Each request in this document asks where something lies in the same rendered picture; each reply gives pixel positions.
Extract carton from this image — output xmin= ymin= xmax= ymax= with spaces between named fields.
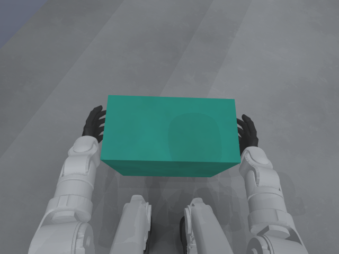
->
xmin=100 ymin=95 xmax=241 ymax=177

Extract right robot hand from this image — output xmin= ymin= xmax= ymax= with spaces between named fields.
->
xmin=237 ymin=114 xmax=258 ymax=156

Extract robot right upper arm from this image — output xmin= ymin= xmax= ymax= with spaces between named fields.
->
xmin=246 ymin=234 xmax=308 ymax=254

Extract robot left forearm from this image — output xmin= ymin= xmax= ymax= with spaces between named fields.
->
xmin=28 ymin=135 xmax=100 ymax=254

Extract robot left upper arm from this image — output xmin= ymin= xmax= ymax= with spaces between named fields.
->
xmin=30 ymin=221 xmax=95 ymax=254

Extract left robot hand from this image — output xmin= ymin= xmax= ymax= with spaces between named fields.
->
xmin=82 ymin=105 xmax=106 ymax=143

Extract right robot shin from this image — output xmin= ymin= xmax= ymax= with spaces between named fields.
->
xmin=185 ymin=198 xmax=211 ymax=254

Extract left robot thigh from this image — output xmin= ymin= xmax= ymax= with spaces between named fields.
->
xmin=109 ymin=200 xmax=151 ymax=254

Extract robot right forearm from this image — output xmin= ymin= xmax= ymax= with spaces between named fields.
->
xmin=239 ymin=147 xmax=308 ymax=253

